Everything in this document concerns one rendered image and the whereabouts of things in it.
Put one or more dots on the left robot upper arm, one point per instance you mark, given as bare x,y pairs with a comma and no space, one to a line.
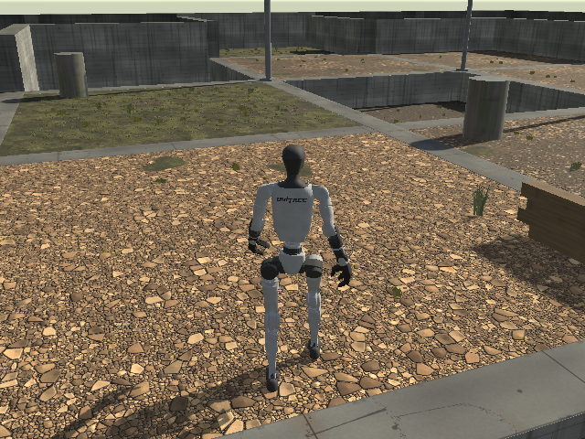
260,205

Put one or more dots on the right robot forearm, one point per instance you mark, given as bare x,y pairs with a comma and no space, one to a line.
338,248

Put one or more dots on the left robot forearm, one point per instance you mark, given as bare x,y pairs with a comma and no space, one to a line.
253,235

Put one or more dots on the robot left foot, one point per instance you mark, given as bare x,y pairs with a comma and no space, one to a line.
272,383

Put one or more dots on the right robot hand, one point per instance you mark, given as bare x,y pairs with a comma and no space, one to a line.
346,274

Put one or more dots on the right robot upper arm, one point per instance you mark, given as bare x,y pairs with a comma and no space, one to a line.
326,209

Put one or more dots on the robot left shin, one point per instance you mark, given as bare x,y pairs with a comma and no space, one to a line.
271,347

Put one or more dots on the left robot hand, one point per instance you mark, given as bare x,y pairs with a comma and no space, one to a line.
261,243

